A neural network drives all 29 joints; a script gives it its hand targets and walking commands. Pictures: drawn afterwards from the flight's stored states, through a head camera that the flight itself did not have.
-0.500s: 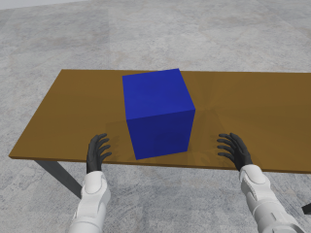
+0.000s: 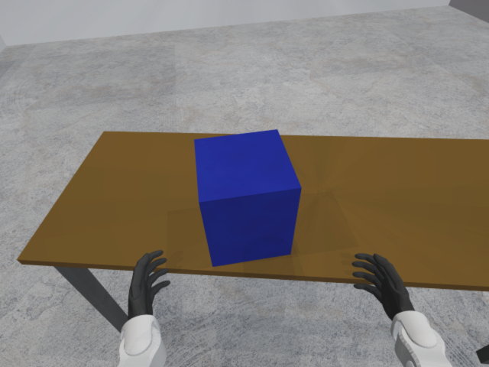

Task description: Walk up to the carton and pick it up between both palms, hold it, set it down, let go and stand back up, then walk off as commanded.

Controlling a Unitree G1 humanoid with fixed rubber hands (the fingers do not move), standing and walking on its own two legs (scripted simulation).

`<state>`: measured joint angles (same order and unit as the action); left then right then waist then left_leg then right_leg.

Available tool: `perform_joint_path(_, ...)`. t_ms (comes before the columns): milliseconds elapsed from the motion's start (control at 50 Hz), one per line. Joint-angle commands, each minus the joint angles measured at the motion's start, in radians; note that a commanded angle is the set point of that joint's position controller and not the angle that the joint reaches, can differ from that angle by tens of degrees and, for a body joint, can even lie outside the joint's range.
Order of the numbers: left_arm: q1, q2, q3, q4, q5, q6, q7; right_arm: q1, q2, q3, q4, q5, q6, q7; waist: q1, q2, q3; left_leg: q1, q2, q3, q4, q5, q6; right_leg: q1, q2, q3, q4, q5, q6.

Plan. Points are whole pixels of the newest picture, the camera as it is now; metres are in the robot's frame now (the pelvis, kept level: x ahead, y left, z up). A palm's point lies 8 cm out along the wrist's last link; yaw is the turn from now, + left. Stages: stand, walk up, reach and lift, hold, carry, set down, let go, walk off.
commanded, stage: set down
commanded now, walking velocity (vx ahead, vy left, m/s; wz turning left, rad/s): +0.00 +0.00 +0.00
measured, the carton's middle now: (244, 199) +0.48 +0.04 -0.01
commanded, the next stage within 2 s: let go in 1.90 s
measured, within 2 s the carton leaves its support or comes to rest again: neither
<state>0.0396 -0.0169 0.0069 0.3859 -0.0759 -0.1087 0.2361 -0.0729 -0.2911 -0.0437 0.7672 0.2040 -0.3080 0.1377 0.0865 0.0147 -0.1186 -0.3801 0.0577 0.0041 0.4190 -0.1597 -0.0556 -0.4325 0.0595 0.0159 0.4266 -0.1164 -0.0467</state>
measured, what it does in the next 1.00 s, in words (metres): stands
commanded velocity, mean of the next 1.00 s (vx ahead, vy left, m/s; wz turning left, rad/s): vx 0.00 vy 0.00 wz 0.00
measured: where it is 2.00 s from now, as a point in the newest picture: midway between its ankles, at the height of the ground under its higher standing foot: outside the picture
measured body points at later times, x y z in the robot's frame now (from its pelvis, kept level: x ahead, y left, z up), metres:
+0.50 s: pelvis +0.00 +0.00 +0.00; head +0.02 +0.00 +0.45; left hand +0.23 +0.20 -0.02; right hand +0.24 -0.23 -0.04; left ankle +0.03 +0.16 -0.74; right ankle +0.06 -0.08 -0.74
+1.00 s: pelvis +0.03 +0.01 +0.00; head +0.06 +0.01 +0.45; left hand +0.22 +0.23 -0.05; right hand +0.24 -0.23 -0.06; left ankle +0.03 +0.16 -0.74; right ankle +0.06 -0.08 -0.74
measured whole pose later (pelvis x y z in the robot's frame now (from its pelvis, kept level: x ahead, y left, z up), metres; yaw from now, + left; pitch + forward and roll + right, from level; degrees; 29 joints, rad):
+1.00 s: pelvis +0.03 +0.01 +0.00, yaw +0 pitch +5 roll +0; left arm 0.23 0.13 -0.03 0.32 -0.08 0.03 0.12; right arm 0.19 -0.29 0.00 0.60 0.20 -0.24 0.10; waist 0.08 -0.01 -0.04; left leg -0.30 0.06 0.00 0.42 -0.21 -0.05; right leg -0.35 0.06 0.02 0.43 -0.17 -0.05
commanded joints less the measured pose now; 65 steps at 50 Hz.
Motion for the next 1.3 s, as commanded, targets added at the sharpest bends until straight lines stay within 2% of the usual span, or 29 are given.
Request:
perform_joint_path(0,-0.111,0.060,-0.090,-0.323,0.031,-0.026,0.011,-0.107,-0.198,0.001,-0.402,0.093,-0.051,0.027,-0.066,-0.186,-0.177,0.151,-0.063,0.006,-0.091,-0.023,0.046,0.387,-0.054,0.049,-0.100,-0.210,0.020)
perform_joint_path(40,-0.066,0.055,-0.102,-0.343,0.034,-0.008,0.011,-0.060,-0.199,0.002,-0.415,0.095,-0.040,0.027,-0.069,-0.180,-0.141,0.169,-0.063,0.009,-0.098,-0.028,0.045,0.376,-0.055,0.052,-0.113,-0.218,0.019)
perform_joint_path(160,-0.085,0.076,-0.108,-0.352,0.027,0.040,0.014,-0.027,-0.177,-0.005,-0.480,0.076,0.012,0.023,-0.060,-0.188,-0.059,0.164,-0.069,0.030,-0.112,-0.109,0.050,0.335,-0.071,0.068,-0.141,-0.339,0.026)
perform_joint_path(180,-0.074,0.079,-0.113,-0.342,0.028,0.052,0.010,-0.001,-0.169,0.000,-0.467,0.070,0.023,0.019,-0.066,-0.189,-0.039,0.166,-0.071,0.035,-0.110,-0.118,0.052,0.333,-0.075,0.073,-0.144,-0.346,0.028)
perform_joint_path(340,-0.075,0.115,-0.109,-0.349,0.012,0.086,-0.012,0.059,-0.133,-0.004,-0.519,0.037,0.057,-0.005,-0.067,-0.176,-0.023,0.159,-0.076,0.054,-0.106,-0.138,0.058,0.336,-0.095,0.078,-0.139,-0.340,0.042)
perform_joint_path(420,-0.072,0.135,-0.104,-0.332,0.007,0.100,-0.026,0.073,-0.120,-0.012,-0.502,0.017,0.066,-0.013,-0.066,-0.164,-0.032,0.160,-0.078,0.059,-0.104,-0.129,0.058,0.340,-0.097,0.073,-0.135,-0.318,0.048)
perform_joint_path(440,-0.065,0.139,-0.104,-0.352,0.003,0.098,-0.026,0.080,-0.119,-0.014,-0.514,0.018,0.062,-0.013,-0.063,-0.156,-0.044,0.163,-0.077,0.058,-0.103,-0.115,0.056,0.346,-0.095,0.067,-0.131,-0.297,0.048)
perform_joint_path(540,-0.016,0.160,-0.095,-0.310,0.003,0.104,-0.048,0.120,-0.097,-0.008,-0.476,0.000,0.056,-0.026,-0.069,-0.158,-0.053,0.165,-0.083,0.064,-0.095,-0.079,0.057,0.371,-0.092,0.060,-0.120,-0.206,0.053)
perform_joint_path(640,0.042,0.190,-0.073,-0.292,0.002,0.090,-0.076,0.165,-0.071,0.015,-0.451,-0.004,0.036,-0.042,-0.072,-0.167,-0.066,0.169,-0.091,0.067,-0.087,-0.008,0.058,0.414,-0.085,0.049,-0.102,-0.057,0.058)
perform_joint_path(780,0.116,0.226,-0.040,-0.291,0.007,0.063,-0.103,0.216,-0.049,0.032,-0.404,-0.007,0.002,-0.054,-0.070,-0.144,-0.097,0.194,-0.093,0.064,-0.076,0.091,0.047,0.447,-0.070,0.025,-0.079,0.122,0.058)
perform_joint_path(880,0.139,0.258,-0.008,-0.269,0.008,0.047,-0.120,0.236,-0.031,0.041,-0.376,-0.017,-0.017,-0.064,-0.071,-0.144,-0.093,0.191,-0.095,0.062,-0.075,0.107,0.045,0.464,-0.075,0.028,-0.075,0.185,0.065)
perform_joint_path(980,0.148,0.273,0.004,-0.241,0.002,0.051,-0.135,0.245,-0.018,0.049,-0.334,-0.028,-0.016,-0.070,-0.074,-0.138,-0.068,0.202,-0.092,0.061,-0.079,0.093,0.046,0.450,-0.079,0.032,-0.090,0.165,0.067)
perform_joint_path(1080,0.124,0.285,0.005,-0.189,-0.002,0.076,-0.150,0.226,0.001,0.044,-0.310,-0.053,0.007,-0.078,-0.076,-0.141,-0.023,0.195,-0.090,0.063,-0.086,0.031,0.054,0.418,-0.089,0.044,-0.114,0.043,0.069)
perform_joint_path(1220,0.069,0.300,0.004,-0.183,-0.009,0.115,-0.156,0.199,0.024,0.025,-0.303,-0.087,0.051,-0.089,-0.077,-0.132,0.028,0.189,-0.083,0.065,-0.095,-0.041,0.058,0.369,-0.103,0.056,-0.136,-0.134,0.071)
perform_joint_path(1280,0.063,0.306,0.001,-0.176,-0.010,0.136,-0.158,0.194,0.026,0.018,-0.299,-0.101,0.070,-0.094,-0.076,-0.131,0.042,0.192,-0.082,0.068,-0.094,-0.055,0.058,0.353,-0.107,0.057,-0.141,-0.170,0.070)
